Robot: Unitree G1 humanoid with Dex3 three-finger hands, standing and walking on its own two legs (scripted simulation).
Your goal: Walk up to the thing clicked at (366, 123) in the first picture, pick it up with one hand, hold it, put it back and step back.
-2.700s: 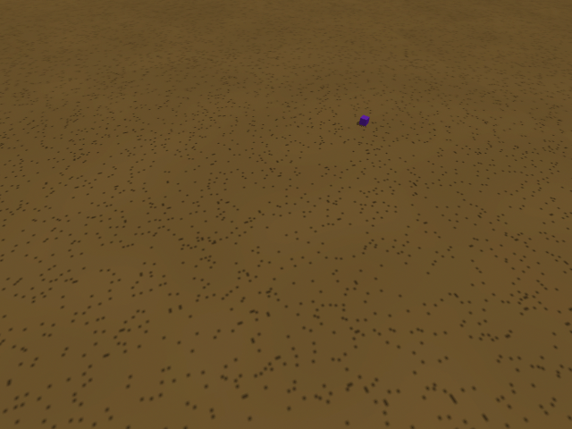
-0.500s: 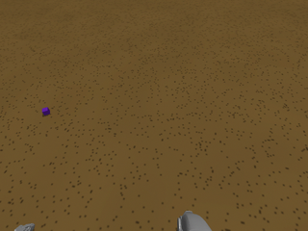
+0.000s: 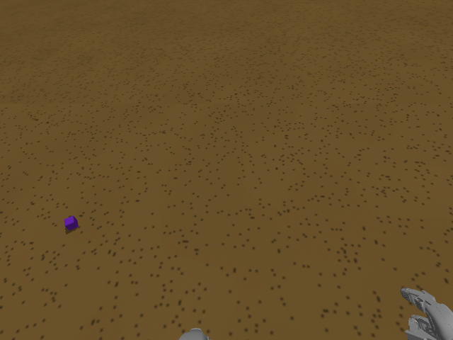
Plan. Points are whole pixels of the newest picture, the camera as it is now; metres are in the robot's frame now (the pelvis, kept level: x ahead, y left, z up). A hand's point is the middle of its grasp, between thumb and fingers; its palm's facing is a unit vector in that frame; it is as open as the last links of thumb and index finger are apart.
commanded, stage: walk up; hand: left
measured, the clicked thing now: (71, 223) +0.79 +0.94 -0.71
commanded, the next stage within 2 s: none
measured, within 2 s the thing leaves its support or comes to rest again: neither
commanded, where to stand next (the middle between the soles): +0.37 +1.04 m, yaw -44 degrees
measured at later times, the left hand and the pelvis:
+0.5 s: hand (24, 278) +0.27 +0.48 -0.08, palm faces -0.18 -0.77 -0.62, open 7.4 cm; pelvis +0.12 +0.19 +0.01, yaw -12 degrees
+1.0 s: hand out of the picture +0.38 +0.66 -0.11, palm faces -0.39 -0.73 -0.56, open 7.4 cm; pelvis +0.20 +0.42 +0.00, yaw -22 degrees
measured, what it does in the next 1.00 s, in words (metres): steps to the left, turning right: right foot, then left foot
